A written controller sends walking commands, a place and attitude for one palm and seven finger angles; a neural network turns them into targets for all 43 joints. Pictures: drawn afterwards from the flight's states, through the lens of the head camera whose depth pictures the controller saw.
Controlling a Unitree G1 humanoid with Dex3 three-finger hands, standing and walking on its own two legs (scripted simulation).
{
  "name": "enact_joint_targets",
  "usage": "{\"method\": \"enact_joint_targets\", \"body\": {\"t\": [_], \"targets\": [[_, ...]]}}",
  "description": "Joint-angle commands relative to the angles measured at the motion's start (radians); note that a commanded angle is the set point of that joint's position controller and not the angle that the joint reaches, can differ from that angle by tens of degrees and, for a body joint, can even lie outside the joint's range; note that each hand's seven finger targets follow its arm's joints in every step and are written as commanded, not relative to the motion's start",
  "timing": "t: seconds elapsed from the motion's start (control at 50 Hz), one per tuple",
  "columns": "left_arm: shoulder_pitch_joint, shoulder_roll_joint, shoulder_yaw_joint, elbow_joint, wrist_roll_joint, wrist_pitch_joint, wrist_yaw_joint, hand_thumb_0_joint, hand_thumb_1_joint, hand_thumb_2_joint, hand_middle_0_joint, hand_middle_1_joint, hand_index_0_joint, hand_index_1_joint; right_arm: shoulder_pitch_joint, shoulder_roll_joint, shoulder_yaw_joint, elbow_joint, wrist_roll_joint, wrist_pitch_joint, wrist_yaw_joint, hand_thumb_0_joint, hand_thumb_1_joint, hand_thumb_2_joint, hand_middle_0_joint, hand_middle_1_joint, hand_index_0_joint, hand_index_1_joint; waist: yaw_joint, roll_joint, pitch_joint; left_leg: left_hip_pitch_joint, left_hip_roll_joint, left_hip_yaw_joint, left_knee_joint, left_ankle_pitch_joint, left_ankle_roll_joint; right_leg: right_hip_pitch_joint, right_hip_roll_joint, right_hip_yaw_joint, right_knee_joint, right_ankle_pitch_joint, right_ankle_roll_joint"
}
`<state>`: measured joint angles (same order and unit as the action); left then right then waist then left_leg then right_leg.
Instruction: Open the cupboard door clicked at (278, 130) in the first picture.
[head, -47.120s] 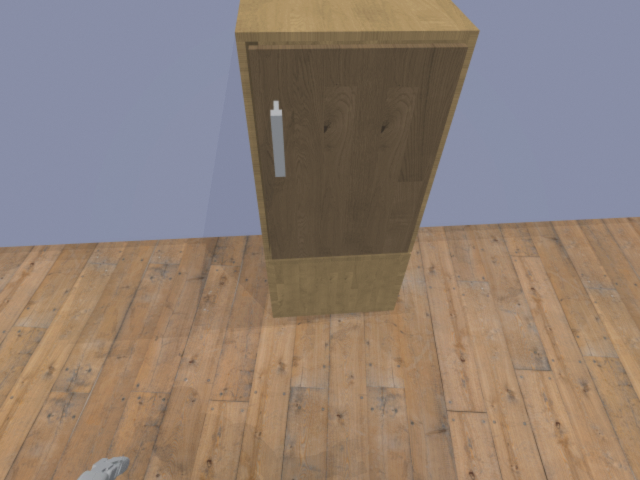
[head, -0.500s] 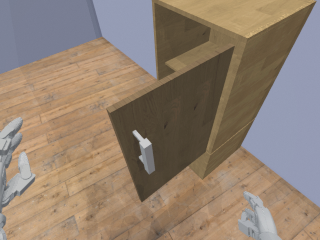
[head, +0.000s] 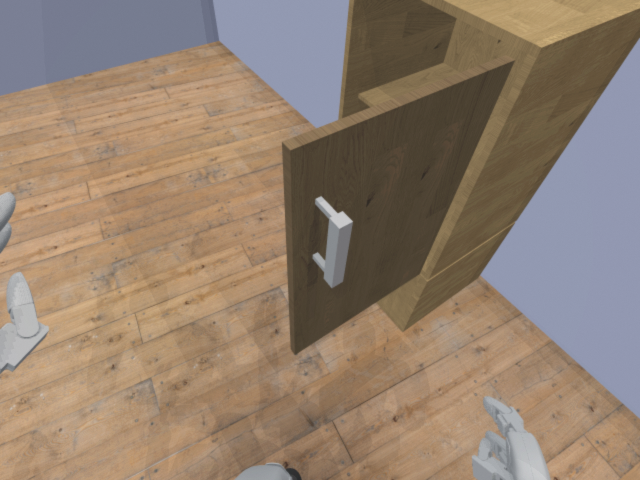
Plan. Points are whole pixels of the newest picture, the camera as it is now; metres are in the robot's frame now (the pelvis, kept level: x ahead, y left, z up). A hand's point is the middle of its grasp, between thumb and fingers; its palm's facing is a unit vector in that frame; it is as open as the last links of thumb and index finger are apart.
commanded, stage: step back with the hand held close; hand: left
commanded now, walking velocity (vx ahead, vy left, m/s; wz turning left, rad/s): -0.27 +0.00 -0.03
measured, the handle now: (328, 243) +0.43 +0.02 +0.03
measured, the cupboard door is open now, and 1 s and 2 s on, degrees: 90 90 90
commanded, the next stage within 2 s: stop stepping back and stand still in 0.46 s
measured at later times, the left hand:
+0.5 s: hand out of the picture +0.10 +0.29 +0.19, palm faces +0.50 -0.77 -0.40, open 7.4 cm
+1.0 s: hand out of the picture -0.02 +0.24 +0.18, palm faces +0.21 -0.80 -0.57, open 7.4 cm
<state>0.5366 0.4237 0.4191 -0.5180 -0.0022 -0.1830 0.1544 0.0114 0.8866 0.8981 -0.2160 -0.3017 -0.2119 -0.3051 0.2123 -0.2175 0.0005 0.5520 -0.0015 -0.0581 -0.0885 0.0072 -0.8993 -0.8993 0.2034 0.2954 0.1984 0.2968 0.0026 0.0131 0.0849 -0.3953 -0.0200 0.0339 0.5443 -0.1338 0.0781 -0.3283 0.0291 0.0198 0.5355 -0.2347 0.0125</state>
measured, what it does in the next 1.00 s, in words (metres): walks backwards: right foot, then left foot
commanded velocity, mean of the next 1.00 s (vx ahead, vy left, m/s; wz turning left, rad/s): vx -0.09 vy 0.00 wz -0.07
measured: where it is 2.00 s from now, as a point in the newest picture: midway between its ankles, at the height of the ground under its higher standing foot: outside the picture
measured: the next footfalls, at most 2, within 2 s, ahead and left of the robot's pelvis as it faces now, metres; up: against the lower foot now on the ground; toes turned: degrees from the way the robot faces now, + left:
right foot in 0.62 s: -0.28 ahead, -0.12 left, -0.01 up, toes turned -4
left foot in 0.72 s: +0.00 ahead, +0.09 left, +0.00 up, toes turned -5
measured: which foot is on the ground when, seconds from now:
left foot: down 0.00-0.60, up 0.62-0.70, down 0.72-0.96, up 0.98-1.00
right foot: down 0.00-0.28, up 0.30-0.60, down 0.62-0.72, up 0.74-0.96, down 0.98-1.00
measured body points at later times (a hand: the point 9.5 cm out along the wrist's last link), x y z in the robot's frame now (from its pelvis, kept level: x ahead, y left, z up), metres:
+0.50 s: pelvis -0.09 +0.01 +0.00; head -0.07 +0.06 +0.45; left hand +0.07 +0.33 +0.21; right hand +0.12 -0.19 -0.06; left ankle +0.10 +0.08 -0.73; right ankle -0.24 -0.12 -0.64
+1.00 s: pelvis -0.24 +0.02 +0.00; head -0.24 +0.04 +0.45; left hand -0.04 +0.29 +0.21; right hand -0.15 -0.25 -0.08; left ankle -0.08 +0.11 -0.70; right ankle -0.22 -0.03 -0.73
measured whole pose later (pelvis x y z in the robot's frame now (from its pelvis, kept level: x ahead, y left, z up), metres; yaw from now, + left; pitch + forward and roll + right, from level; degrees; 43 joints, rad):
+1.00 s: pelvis -0.24 +0.02 +0.00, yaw -8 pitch -2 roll +2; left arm 0.71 0.52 0.47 -0.65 -0.04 -0.14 0.13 0.01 0.89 0.90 -0.21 -0.30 -0.21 -0.30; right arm 0.30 -0.21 -0.01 0.62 -0.02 -0.11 -0.05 0.01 -0.90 -0.90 0.20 0.30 0.20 0.30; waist -0.03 -0.08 0.01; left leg -0.55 -0.02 0.06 0.72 -0.36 -0.02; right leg -0.26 0.05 -0.06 0.56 -0.46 -0.10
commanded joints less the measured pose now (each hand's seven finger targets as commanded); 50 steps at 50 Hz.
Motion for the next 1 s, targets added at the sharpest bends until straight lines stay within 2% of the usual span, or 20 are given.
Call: {"method": "enact_joint_targets", "body": {"t": [0.0,0.06,0.14,0.18,0.22,0.26,0.28,0.34,0.5,0.56,0.62,0.66,0.7,0.78,0.86,0.9,0.92,0.94,0.96,0.98], "targets": [[0.007,0.181,0.162,-0.231,0.002,-0.088,0.020,0.000,0.900,0.900,-0.200,-0.300,-0.200,-0.300,-0.113,-0.147,-0.059,-0.152,-0.001,-0.083,-0.010,0.000,-0.900,-0.900,0.200,0.300,0.200,0.300,0.015,0.158,-0.184,-0.233,0.190,-0.213,-0.310,-0.535,0.023,0.312,0.016,0.032,0.092,-0.017,-0.016],[-0.021,0.193,0.178,-0.213,0.011,-0.093,0.015,0.000,0.900,0.900,-0.200,-0.300,-0.200,-0.300,-0.107,-0.156,-0.071,-0.137,-0.008,-0.083,-0.006,0.000,-0.900,-0.900,0.200,0.300,0.200,0.300,0.007,0.068,-0.127,-0.286,0.150,-0.184,-0.220,-0.588,0.020,0.253,-0.011,0.125,0.011,-0.124,-0.042],[-0.046,0.181,0.132,-0.192,-0.014,-0.098,0.022,0.000,0.900,0.900,-0.200,-0.300,-0.200,-0.300,-0.073,-0.126,-0.067,-0.084,-0.003,-0.079,0.012,0.000,-0.900,-0.900,0.200,0.300,0.200,0.300,-0.019,-0.152,-0.137,0.176,0.022,-0.072,0.230,-0.283,-0.066,-0.276,-0.226,0.348,-0.262,-0.174,-0.146],[-0.072,0.175,0.114,-0.197,-0.013,-0.098,0.028,0.000,0.900,0.900,-0.200,-0.300,-0.200,-0.300,-0.070,-0.117,-0.067,-0.071,0.000,-0.070,0.015,0.000,-0.900,-0.900,0.200,0.300,0.200,0.300,-0.030,-0.180,-0.137,0.247,0.027,-0.082,0.226,-0.265,-0.067,-0.338,-0.232,0.283,-0.242,-0.131,-0.134],[-0.104,0.189,0.119,-0.233,-0.017,-0.097,0.022,0.000,0.900,0.900,-0.200,-0.300,-0.200,-0.300,-0.092,-0.138,-0.062,-0.089,0.004,-0.067,0.004,0.000,-0.900,-0.900,0.200,0.300,0.200,0.300,-0.031,-0.054,-0.113,0.183,0.089,-0.162,-0.007,-0.311,-0.035,-0.317,-0.112,0.169,-0.098,-0.171,-0.059],[-0.116,0.220,0.174,-0.283,-0.005,-0.110,0.024,0.000,0.900,0.900,-0.200,-0.300,-0.200,-0.300,-0.163,-0.167,-0.068,-0.109,-0.014,-0.089,-0.014,0.000,-0.900,-0.900,0.200,0.300,0.200,0.300,-0.003,0.362,-0.153,-0.219,0.376,-0.488,-0.435,-0.638,0.075,0.044,0.090,0.007,0.485,-0.227,0.012],[-0.137,0.230,0.195,-0.288,0.002,-0.104,0.027,0.000,0.900,0.900,-0.200,-0.300,-0.200,-0.300,-0.145,-0.126,-0.061,-0.091,-0.027,-0.102,-0.012,0.000,-0.900,-0.900,0.200,0.300,0.200,0.300,-0.004,0.287,-0.186,-0.325,0.422,-0.499,-0.497,-0.651,0.085,0.146,0.102,0.058,0.755,-0.242,0.007],[-0.112,0.229,0.195,-0.282,-0.019,-0.104,0.017,0.000,0.900,0.900,-0.200,-0.300,-0.200,-0.300,-0.156,-0.142,-0.095,-0.078,-0.004,-0.126,0.017,0.000,-0.900,-0.900,0.200,0.300,0.200,0.300,0.032,0.143,-0.256,-0.133,0.342,-0.223,-0.390,-0.469,0.016,0.087,0.109,0.002,0.793,-0.263,0.000],[-0.128,0.178,0.101,-0.267,-0.076,-0.077,0.005,0.000,0.900,0.900,-0.200,-0.300,-0.200,-0.300,-0.136,-0.099,-0.060,-0.031,-0.011,-0.127,0.041,0.000,-0.900,-0.900,0.200,0.300,0.200,0.300,0.028,0.262,-0.324,0.201,0.260,-0.062,-0.473,-0.271,-0.190,0.152,0.094,-0.143,0.095,-0.421,-0.075],[-0.105,0.253,0.153,-0.270,-0.069,-0.104,0.015,0.000,0.900,0.900,-0.200,-0.300,-0.200,-0.300,-0.085,-0.072,-0.054,0.008,0.005,-0.107,0.043,0.000,-0.900,-0.900,0.200,0.300,0.200,0.300,0.018,-0.149,-0.290,0.373,0.090,0.028,0.213,-0.077,-0.185,-0.172,-0.266,0.267,-0.400,-0.166,-0.208],[-0.209,0.404,0.243,-0.399,-0.048,-0.115,0.010,0.000,0.900,0.900,-0.200,-0.300,-0.200,-0.300,-0.170,-0.063,0.000,-0.071,-0.011,-0.135,0.067,0.000,-0.900,-0.900,0.200,0.300,0.200,0.300,0.020,-0.314,-0.227,-0.006,0.104,-0.059,0.437,-0.240,-0.131,-0.004,-0.411,0.310,-0.219,0.372,-0.266],[-0.258,0.211,0.098,-0.284,-0.064,-0.051,-0.022,0.000,0.900,0.900,-0.200,-0.300,-0.200,-0.300,-0.124,-0.097,-0.035,-0.058,0.031,-0.132,0.016,0.000,-0.900,-0.900,0.200,0.300,0.200,0.300,-0.032,-0.229,-0.268,0.259,0.003,0.010,0.092,-0.010,-0.087,0.051,-0.178,0.006,0.037,0.426,-0.094],[-0.156,0.222,0.137,-0.223,-0.062,-0.011,-0.012,0.000,0.900,0.900,-0.200,-0.300,-0.200,-0.300,-0.101,-0.141,-0.033,-0.057,0.011,-0.140,-0.002,0.000,-0.900,-0.900,0.200,0.300,0.200,0.300,-0.026,0.434,-0.268,0.403,0.210,-0.289,-0.140,0.500,0.022,-0.070,0.009,-0.068,0.429,-0.131,0.012],[-0.054,0.237,0.178,-0.157,-0.057,-0.044,-0.008,0.000,0.900,0.900,-0.200,-0.300,-0.200,-0.300,-0.113,-0.104,-0.018,-0.055,-0.008,-0.155,0.024,0.000,-0.900,-0.900,0.200,0.300,0.200,0.300,0.000,0.111,-0.131,-0.040,0.255,-0.394,-0.508,-0.543,-0.068,0.091,0.034,-0.021,0.458,-0.286,-0.026],[0.155,0.231,0.184,-0.305,-0.054,-0.035,-0.004,0.000,0.900,0.900,-0.200,-0.300,-0.200,-0.300,-0.157,-0.114,-0.034,-0.106,-0.021,-0.120,0.036,0.000,-0.900,-0.900,0.200,0.300,0.200,0.300,0.041,0.326,-0.177,-0.229,0.163,-0.105,-0.547,-0.586,-0.142,0.371,0.097,-0.177,0.290,-0.270,-0.052],[0.190,0.222,0.176,-0.334,-0.042,-0.035,0.006,0.000,0.900,0.900,-0.200,-0.300,-0.200,-0.300,-0.143,-0.106,-0.044,-0.111,-0.024,-0.104,0.037,0.000,-0.900,-0.900,0.200,0.300,0.200,0.300,0.044,0.308,-0.178,-0.307,0.136,-0.030,-0.353,-0.569,-0.107,0.472,0.059,-0.136,0.108,-0.336,-0.084],[0.189,0.239,0.185,-0.326,-0.031,-0.024,0.009,0.000,0.900,0.900,-0.200,-0.300,-0.200,-0.300,-0.130,-0.096,-0.049,-0.105,-0.017,-0.092,0.034,0.000,-0.900,-0.900,0.200,0.300,0.200,0.300,0.049,0.051,-0.144,-0.315,0.048,0.055,-0.004,-0.484,-0.109,0.373,-0.056,0.005,-0.111,-0.370,-0.122],[0.135,0.261,0.189,-0.350,-0.029,-0.018,0.005,0.000,0.900,0.900,-0.200,-0.300,-0.200,-0.300,-0.106,-0.098,-0.060,-0.085,-0.002,-0.080,0.030,0.000,-0.900,-0.900,0.200,0.300,0.200,0.300,0.041,-0.276,-0.121,-0.212,-0.038,0.024,0.515,-0.355,-0.108,0.002,-0.331,0.386,-0.393,-0.494,-0.187],[0.037,0.264,0.196,-0.369,-0.043,-0.030,0.007,0.000,0.900,0.900,-0.200,-0.300,-0.200,-0.300,-0.104,-0.124,-0.060,-0.058,-0.010,-0.082,0.017,0.000,-0.900,-0.900,0.200,0.300,0.200,0.300,0.009,-0.268,-0.077,-0.255,-0.030,-0.080,0.749,-0.273,-0.115,-0.187,-0.432,0.546,-0.489,-0.595,-0.223],[-0.105,0.337,0.244,-0.408,-0.041,-0.042,-0.013,0.000,0.900,0.900,-0.200,-0.300,-0.200,-0.300,-0.077,-0.143,-0.067,-0.016,-0.033,-0.076,0.018,0.000,-0.900,-0.900,0.200,0.300,0.200,0.300,-0.046,-0.204,-0.081,-0.242,0.016,-0.101,0.855,-0.159,-0.126,-0.299,-0.425,0.431,-0.448,-0.549,-0.223]]}}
